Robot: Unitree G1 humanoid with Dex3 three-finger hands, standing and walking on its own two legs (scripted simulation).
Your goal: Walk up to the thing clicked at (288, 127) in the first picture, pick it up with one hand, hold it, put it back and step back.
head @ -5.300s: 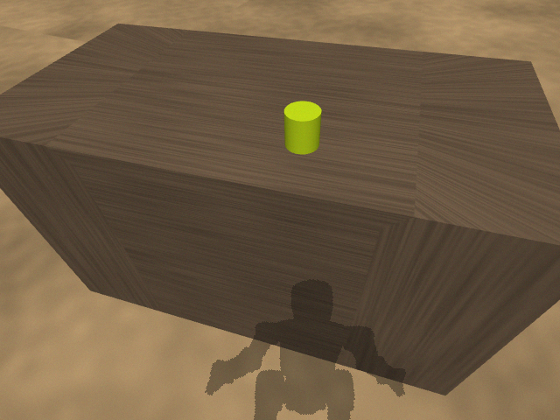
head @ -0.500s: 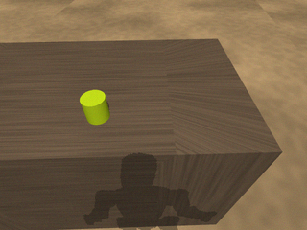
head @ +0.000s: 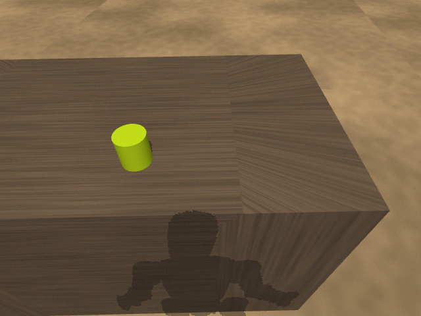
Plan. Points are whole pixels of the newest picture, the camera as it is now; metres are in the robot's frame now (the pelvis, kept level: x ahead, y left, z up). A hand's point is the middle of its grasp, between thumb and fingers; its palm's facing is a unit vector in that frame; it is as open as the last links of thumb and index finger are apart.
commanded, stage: stand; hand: left
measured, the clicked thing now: (133, 147) +0.48 +0.20 +0.06
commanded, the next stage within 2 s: rise first in 0.38 s
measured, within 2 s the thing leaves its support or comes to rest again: neither
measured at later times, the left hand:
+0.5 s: hand out of the picture +0.07 +0.25 -0.16, palm faces -0.04 -0.94 -0.34, open 7.4 cm
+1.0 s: hand (79, 309) +0.17 +0.27 -0.05, palm faces +0.34 -0.86 -0.37, open 16.4 cm
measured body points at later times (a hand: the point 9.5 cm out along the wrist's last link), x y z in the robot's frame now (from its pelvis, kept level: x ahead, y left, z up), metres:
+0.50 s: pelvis +0.00 +0.00 +0.00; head +0.00 +0.00 +0.45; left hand +0.07 +0.30 -0.13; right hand +0.07 -0.31 -0.13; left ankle +0.01 +0.11 -0.75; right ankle -0.01 -0.15 -0.75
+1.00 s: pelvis +0.00 -0.02 +0.00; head +0.00 -0.02 +0.45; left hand +0.15 +0.31 -0.02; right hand +0.18 -0.27 -0.09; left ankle +0.01 +0.11 -0.75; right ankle -0.01 -0.15 -0.75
